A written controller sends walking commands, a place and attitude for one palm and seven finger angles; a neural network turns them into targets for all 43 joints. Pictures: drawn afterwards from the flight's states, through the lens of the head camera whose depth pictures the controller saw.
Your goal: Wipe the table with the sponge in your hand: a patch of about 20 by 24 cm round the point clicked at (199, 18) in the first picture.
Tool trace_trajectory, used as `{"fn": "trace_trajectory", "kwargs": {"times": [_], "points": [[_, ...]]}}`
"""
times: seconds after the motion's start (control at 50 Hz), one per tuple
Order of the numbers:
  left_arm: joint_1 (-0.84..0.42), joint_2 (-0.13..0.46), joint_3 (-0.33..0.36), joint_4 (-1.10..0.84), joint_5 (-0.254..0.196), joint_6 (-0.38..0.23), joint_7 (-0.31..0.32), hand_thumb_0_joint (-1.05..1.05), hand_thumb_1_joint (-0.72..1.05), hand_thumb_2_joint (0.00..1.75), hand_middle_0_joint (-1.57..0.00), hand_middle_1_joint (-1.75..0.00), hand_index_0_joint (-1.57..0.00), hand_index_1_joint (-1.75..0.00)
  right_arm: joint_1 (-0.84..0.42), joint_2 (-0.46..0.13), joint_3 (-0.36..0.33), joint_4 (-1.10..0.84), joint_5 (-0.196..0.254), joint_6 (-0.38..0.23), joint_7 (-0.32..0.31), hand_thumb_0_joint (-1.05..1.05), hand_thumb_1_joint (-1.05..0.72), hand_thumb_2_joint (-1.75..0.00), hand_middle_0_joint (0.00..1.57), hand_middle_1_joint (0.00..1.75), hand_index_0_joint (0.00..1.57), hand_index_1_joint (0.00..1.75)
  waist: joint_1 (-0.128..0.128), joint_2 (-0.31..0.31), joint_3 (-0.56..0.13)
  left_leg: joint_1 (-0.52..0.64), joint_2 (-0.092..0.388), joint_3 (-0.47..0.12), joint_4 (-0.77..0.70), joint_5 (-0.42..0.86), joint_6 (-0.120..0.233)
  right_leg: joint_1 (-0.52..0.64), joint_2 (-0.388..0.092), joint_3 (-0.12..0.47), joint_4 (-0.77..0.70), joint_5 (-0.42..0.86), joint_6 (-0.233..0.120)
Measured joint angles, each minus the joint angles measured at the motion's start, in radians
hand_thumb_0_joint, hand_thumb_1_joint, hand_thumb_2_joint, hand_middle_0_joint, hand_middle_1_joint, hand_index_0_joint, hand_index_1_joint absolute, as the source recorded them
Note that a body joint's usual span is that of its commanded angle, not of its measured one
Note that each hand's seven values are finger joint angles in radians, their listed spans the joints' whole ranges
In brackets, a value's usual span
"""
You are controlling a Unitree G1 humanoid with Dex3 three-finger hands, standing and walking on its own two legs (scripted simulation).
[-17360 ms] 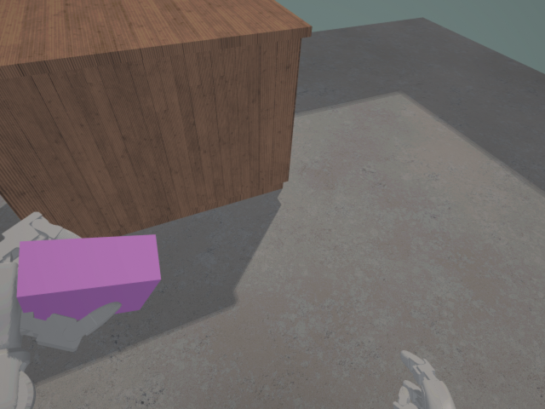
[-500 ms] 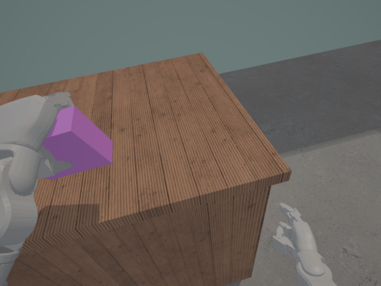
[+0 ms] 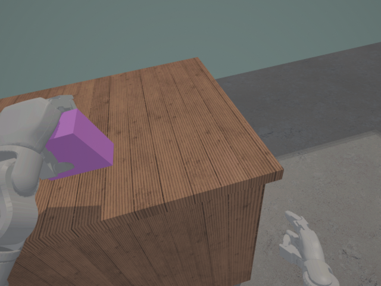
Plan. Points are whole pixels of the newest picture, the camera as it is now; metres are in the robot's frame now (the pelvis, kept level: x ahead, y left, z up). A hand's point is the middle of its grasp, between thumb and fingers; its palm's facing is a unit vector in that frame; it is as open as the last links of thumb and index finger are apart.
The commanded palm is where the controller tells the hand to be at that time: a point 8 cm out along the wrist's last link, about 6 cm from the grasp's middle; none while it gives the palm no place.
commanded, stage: move the sponge above the wiping area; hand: left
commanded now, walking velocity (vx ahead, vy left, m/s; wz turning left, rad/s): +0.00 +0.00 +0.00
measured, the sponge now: (69, 153) +0.26 +0.28 +0.21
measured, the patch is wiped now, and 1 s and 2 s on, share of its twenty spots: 0.00 0.00 0.00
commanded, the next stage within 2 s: none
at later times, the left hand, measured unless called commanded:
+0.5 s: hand (66, 133) +0.28 +0.29 +0.23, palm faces +0.27 -0.07 -0.96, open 9.6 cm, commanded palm +0.23 +0.28 +0.30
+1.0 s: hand (70, 138) +0.28 +0.29 +0.22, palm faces +0.21 -0.06 -0.97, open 9.6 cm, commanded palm +0.24 +0.29 +0.29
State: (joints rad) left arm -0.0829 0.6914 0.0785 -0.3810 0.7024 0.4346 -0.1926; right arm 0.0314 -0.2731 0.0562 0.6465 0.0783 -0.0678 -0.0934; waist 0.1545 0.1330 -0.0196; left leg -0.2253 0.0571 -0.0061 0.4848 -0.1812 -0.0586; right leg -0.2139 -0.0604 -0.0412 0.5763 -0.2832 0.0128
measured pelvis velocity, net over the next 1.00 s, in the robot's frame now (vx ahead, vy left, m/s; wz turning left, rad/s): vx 0.02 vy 0.00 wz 0.01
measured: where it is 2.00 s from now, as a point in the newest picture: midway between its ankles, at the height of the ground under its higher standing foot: outside the picture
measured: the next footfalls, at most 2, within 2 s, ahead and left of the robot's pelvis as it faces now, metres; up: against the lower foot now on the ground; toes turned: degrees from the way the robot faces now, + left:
none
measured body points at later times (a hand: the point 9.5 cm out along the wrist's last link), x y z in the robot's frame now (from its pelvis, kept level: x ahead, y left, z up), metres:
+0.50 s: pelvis +0.01 +0.01 +0.00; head +0.00 -0.05 +0.45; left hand +0.26 +0.29 +0.28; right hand +0.28 -0.17 -0.06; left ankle +0.05 +0.17 -0.73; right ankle +0.02 -0.12 -0.73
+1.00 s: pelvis +0.02 +0.00 +0.00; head +0.00 -0.05 +0.45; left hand +0.27 +0.29 +0.27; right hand +0.29 -0.18 -0.06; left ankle +0.06 +0.17 -0.73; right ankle +0.02 -0.13 -0.73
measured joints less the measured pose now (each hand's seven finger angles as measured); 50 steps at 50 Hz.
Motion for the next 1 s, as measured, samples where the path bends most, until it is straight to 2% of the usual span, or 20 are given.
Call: {"fn": "trace_trajectory", "kwargs": {"times": [0.14, 0.36, 0.52, 0.64, 1.0], "points": [[-0.053, -0.009, -0.014, 0.076, 0.017, 0.004, 0.003, 0.00, -0.44, 1.03, -0.80, -1.35, -0.78, -1.37, -0.003, 0.004, 0.005, 0.004, 0.002, 0.000, -0.001, 0.01, -0.90, -0.90, 0.20, 0.30, 0.20, 0.30, -0.002, -0.008, 0.004, -0.004, -0.004, -0.003, -0.004, 0.001, 0.001, -0.001, -0.004, -0.003, -0.005, 0.001, 0.002], [-0.069, -0.035, -0.055, 0.073, 0.041, 0.011, -0.002, 0.00, -0.44, 1.03, -0.80, -1.35, -0.78, -1.37, -0.011, 0.015, 0.013, 0.001, -0.003, 0.004, 0.005, 0.01, -0.90, -0.90, 0.20, 0.30, 0.20, 0.30, -0.004, -0.014, 0.007, -0.004, -0.010, 0.000, -0.010, -0.003, 0.004, 0.002, -0.009, -0.001, -0.020, 0.001, 0.008], [-0.058, -0.038, -0.043, 0.062, 0.042, 0.026, 0.007, 0.01, -0.44, 1.03, -0.80, -1.35, -0.78, -1.37, -0.015, 0.018, 0.015, -0.009, -0.003, 0.019, 0.017, 0.01, -0.90, -0.90, 0.20, 0.30, 0.20, 0.30, -0.005, -0.011, 0.001, -0.004, -0.011, 0.001, -0.015, -0.008, 0.005, 0.005, -0.010, -0.001, -0.032, 0.000, 0.011], [-0.062, -0.055, -0.059, 0.075, 0.053, 0.039, 0.007, 0.00, -0.44, 1.03, -0.80, -1.36, -0.78, -1.37, -0.014, 0.015, 0.014, -0.009, -0.002, 0.024, 0.014, 0.01, -0.90, -0.90, 0.20, 0.30, 0.20, 0.30, -0.003, -0.012, 0.000, -0.006, -0.013, -0.004, -0.017, -0.009, 0.006, 0.007, -0.013, -0.006, -0.034, -0.003, 0.011], [-0.064, -0.053, -0.078, 0.118, 0.079, 0.044, 0.000, 0.00, -0.44, 1.03, -0.80, -1.36, -0.78, -1.37, -0.015, 0.008, 0.011, -0.005, -0.001, 0.028, 0.010, 0.01, -0.90, -0.90, 0.20, 0.30, 0.20, 0.30, -0.009, -0.011, -0.009, -0.007, -0.007, -0.011, -0.013, -0.015, 0.002, 0.009, -0.006, -0.013, -0.032, -0.010, 0.005]]}}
